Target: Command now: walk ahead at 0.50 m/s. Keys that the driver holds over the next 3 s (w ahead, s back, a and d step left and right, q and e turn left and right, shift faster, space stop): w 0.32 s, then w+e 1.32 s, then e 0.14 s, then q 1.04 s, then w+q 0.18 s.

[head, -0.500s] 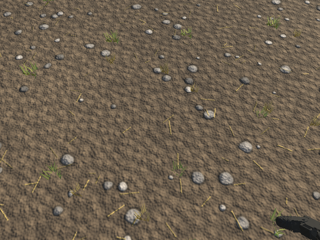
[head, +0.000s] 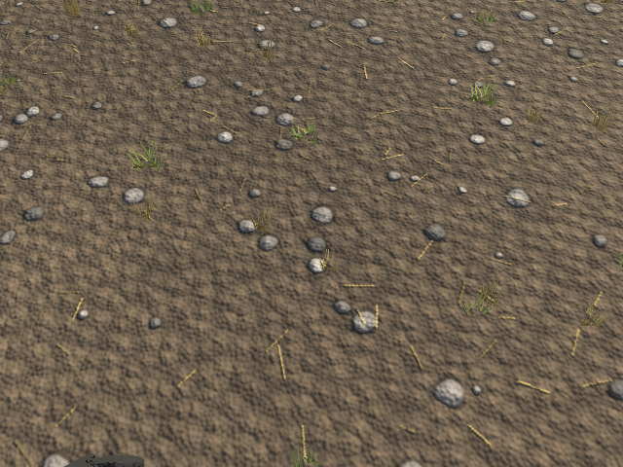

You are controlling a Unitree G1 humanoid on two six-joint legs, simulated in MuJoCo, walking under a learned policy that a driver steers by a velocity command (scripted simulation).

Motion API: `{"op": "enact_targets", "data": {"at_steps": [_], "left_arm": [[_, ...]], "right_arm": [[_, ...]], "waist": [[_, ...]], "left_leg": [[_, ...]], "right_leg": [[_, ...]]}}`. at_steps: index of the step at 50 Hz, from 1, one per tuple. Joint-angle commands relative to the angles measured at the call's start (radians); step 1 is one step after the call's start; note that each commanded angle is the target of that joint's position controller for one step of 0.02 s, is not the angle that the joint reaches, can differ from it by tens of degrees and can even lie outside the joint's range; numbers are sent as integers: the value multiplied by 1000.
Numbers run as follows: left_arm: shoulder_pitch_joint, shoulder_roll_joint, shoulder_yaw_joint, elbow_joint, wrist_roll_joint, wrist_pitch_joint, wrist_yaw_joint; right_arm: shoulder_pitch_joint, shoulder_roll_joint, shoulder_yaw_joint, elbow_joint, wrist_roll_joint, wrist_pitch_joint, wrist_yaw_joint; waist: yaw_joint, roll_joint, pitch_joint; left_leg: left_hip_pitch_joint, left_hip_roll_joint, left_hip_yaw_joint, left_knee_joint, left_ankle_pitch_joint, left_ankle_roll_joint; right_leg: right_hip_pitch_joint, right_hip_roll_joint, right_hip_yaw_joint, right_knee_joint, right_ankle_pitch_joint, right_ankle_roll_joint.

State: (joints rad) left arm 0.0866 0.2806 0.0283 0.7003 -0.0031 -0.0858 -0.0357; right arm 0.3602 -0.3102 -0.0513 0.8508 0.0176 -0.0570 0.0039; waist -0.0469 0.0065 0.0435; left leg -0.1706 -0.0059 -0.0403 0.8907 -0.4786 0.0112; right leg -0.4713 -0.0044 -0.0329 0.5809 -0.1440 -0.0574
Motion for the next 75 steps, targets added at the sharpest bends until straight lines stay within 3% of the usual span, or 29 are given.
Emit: {"op": "enact_targets", "data": {"at_steps": [1,3,6,14,20,22,23,24,25,26,27,29,31,35,39,45,47,49,50,51,52,53,55,56,60,68,73,74,75], "left_arm": [[246,166,52,7,-3,4,10],[160,116,36,-1,12,-3,6],[148,121,40,15,8,-20,5],[252,170,53,88,-8,-7,31],[323,186,64,144,-21,28,44],[293,205,71,140,-21,36,48],[283,186,63,136,-15,39,48],[276,129,40,110,3,36,48],[416,8,6,92,-5,19,43],[374,101,27,108,-27,7,42],[289,163,48,80,-48,2,42],[214,145,53,62,-31,8,48],[252,106,56,70,-31,35,45],[201,65,52,30,-22,67,44],[97,45,42,-5,-20,56,19],[-53,57,42,-87,-18,59,-14],[-16,88,58,-96,-15,65,-17],[215,159,104,-43,-19,72,-8],[386,242,142,3,-24,83,12],[336,354,152,-9,-33,74,18],[350,273,125,-51,-23,51,7],[316,213,107,-41,-13,32,2],[195,158,89,-54,-12,21,5],[156,131,79,-72,-1,20,11],[178,162,85,-70,-8,14,33],[288,175,93,-19,-21,31,55],[276,159,92,-14,-20,52,63],[264,129,81,-22,-17,52,61],[262,74,59,-42,-2,50,56]], "right_arm": [[-59,-131,-19,-115,25,-49,7],[-90,-111,-23,-117,-2,-39,1],[-49,-63,-15,-97,-8,-10,-2],[-313,-17,5,-166,-9,-25,12],[-410,-49,-3,-213,-4,-47,41],[-314,-84,-20,-187,-7,-54,39],[-177,-125,-43,-146,-9,-56,30],[0,-189,-63,-115,-25,-54,18],[63,-263,-82,-94,-29,-42,16],[63,-161,-56,-102,-20,-40,15],[-3,-116,-41,-104,-17,-40,11],[-118,-62,-27,-103,-22,-44,11],[-170,-39,-24,-95,-31,-56,12],[-183,-79,-41,-62,-31,-69,5],[-169,-113,-50,-43,-28,-57,-8],[-93,-164,-70,-5,2,-18,-13],[-109,-192,-79,-9,13,-4,-16],[-139,-193,-78,-18,23,12,-18],[-120,-150,-60,-31,-1,7,-21],[-36,2,-14,-91,-43,-17,-11],[-121,-75,-20,-98,-6,-55,2],[-214,-127,-34,-127,32,-76,10],[-219,-116,-34,-112,-7,-90,-3],[-199,-124,-40,-104,-16,-81,-4],[-225,-81,-34,-118,-34,-43,-4],[-457,-57,-16,-199,-12,-57,18],[-361,-111,-41,-184,-9,-81,25],[-260,-138,-57,-160,-18,-87,19],[-109,-188,-71,-146,-34,-88,10]], "waist": [[132,-116,-183],[72,-84,-79],[33,-91,-70],[112,-59,12],[110,-66,34],[47,-86,-22],[-21,-71,-116],[-93,-4,-274],[-36,260,-416],[-74,213,-405],[-69,159,-249],[-16,86,-104],[35,115,-67],[54,65,-6],[21,43,15],[-17,33,55],[25,62,9],[163,51,-119],[227,-45,-209],[91,-316,-266],[158,-180,-390],[167,-121,-249],[85,-25,-122],[52,-40,-108],[38,-32,-74],[124,-88,-15],[61,-142,-46],[10,-132,-111],[-54,-43,-254]], "left_leg": [[-587,63,-52,384,32,26],[-502,130,-39,266,161,19],[-427,142,-25,201,231,-9],[-452,106,22,-255,580,-34],[-443,69,0,-401,473,9],[-277,32,30,-432,417,34],[-62,22,46,-447,438,61],[247,167,-92,-390,451,120],[603,414,-524,-457,258,263],[562,417,-637,-555,119,256],[440,387,-486,-582,116,211],[204,317,-283,-645,265,178],[78,279,-160,-709,347,169],[23,282,-7,-772,472,188],[54,248,137,-780,522,164],[234,305,212,-710,622,131],[274,307,242,-587,912,108],[203,258,289,-253,1082,66],[-29,214,293,51,821,16],[-478,2,206,394,-81,-48],[-583,-16,-37,504,-135,-32],[-666,31,-42,488,-32,-6],[-564,108,-45,314,116,6],[-492,128,-54,264,158,3],[-443,107,-23,83,267,-58],[-350,21,-32,-355,581,-69],[-212,2,-29,-443,421,-8],[-49,19,-29,-468,431,24],[215,176,-175,-440,373,87]], "right_leg": [[623,-320,529,-294,-195,-191],[407,-248,371,-353,-19,-167],[311,-218,264,-420,119,-186],[360,-174,106,-466,162,-147],[521,-250,179,-358,239,-130],[516,-236,185,-251,408,-109],[462,-181,151,-96,479,-82],[278,-117,113,178,291,-44],[-122,48,54,532,-302,29],[-224,22,175,667,-441,31],[-284,-24,172,700,-364,25],[-237,-96,141,630,-223,32],[-139,-131,144,586,-160,40],[-188,-149,140,477,-57,64],[-168,-135,86,239,146,59],[-187,-100,7,67,87,6],[-95,-45,-45,60,-15,-32],[223,49,-92,-5,-7,-92],[527,-10,58,-29,2,-143],[805,-256,634,-147,-187,-323],[853,-331,875,-298,-325,-365],[773,-312,743,-321,-253,-310],[510,-226,516,-309,-29,-244],[428,-196,455,-327,61,-231],[298,-152,349,-369,220,-237],[269,-110,346,-323,41,-154],[366,-132,455,-161,121,-120],[338,-81,424,-48,178,-90],[217,-21,349,218,68,-53]]}}
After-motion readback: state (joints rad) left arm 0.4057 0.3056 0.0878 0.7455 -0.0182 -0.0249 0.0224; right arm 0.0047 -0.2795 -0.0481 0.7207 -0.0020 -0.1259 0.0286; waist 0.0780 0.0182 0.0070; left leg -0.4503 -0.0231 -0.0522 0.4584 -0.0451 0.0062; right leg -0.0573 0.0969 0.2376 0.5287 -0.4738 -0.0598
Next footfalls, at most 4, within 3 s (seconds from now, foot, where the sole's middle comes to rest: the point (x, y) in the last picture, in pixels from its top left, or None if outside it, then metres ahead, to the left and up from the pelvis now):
0.48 left None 0.44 0.14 -0.76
1.00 right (398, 367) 0.66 -0.17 -0.76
1.50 left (363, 244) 1.01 -0.13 -0.76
1.94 right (494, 245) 0.98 -0.47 -0.76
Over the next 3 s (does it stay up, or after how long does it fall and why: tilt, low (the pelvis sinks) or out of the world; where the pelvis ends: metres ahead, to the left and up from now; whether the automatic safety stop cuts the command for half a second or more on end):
stays up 1.03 -0.33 0.02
